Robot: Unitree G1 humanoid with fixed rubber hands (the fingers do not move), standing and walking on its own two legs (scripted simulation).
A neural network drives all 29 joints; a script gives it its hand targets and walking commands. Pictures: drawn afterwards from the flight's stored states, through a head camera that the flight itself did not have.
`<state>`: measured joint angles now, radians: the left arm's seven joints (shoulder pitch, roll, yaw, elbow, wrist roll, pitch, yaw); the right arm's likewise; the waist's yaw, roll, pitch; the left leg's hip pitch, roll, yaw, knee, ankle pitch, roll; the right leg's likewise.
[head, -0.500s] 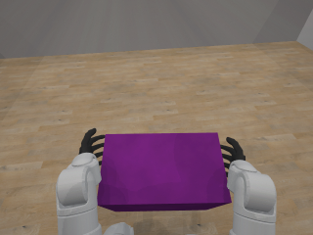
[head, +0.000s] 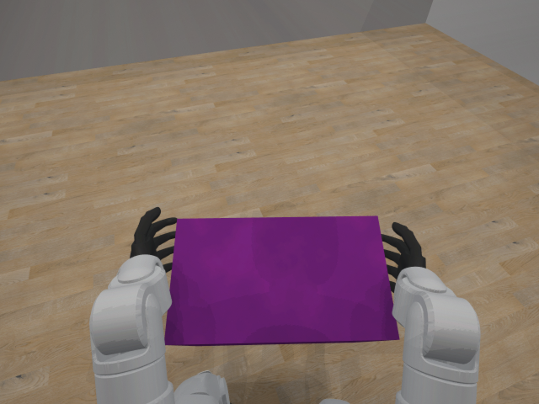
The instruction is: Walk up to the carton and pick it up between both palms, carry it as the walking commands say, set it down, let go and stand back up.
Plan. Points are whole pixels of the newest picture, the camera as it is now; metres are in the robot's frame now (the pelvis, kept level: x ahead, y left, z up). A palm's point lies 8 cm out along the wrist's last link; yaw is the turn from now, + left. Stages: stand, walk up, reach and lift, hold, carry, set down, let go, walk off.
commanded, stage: carry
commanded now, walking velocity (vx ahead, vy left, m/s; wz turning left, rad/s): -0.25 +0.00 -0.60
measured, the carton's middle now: (276, 289) +0.28 +0.03 +0.02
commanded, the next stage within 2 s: none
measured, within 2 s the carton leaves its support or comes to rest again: neither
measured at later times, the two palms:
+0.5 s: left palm (150, 306) +0.19 +0.17 +0.11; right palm (456, 369) +0.16 -0.17 +0.11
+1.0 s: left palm (137, 332) +0.16 +0.17 +0.12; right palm out of the picture +0.11 -0.17 +0.11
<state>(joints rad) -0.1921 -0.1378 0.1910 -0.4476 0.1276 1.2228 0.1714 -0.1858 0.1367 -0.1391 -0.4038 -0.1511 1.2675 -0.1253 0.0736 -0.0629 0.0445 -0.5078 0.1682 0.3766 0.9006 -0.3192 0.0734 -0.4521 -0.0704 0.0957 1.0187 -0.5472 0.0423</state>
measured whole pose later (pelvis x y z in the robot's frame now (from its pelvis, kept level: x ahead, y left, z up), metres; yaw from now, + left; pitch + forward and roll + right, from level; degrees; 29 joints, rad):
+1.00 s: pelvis -0.12 +0.04 +0.01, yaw -9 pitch +0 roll +3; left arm -0.16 -0.13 0.18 -0.44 0.11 1.22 0.17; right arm -0.16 0.13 -0.13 -0.45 -0.15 1.30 -0.14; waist 0.02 -0.02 0.00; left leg -0.46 0.07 0.32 0.85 -0.38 0.08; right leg -0.52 -0.06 0.08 0.93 -0.40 0.04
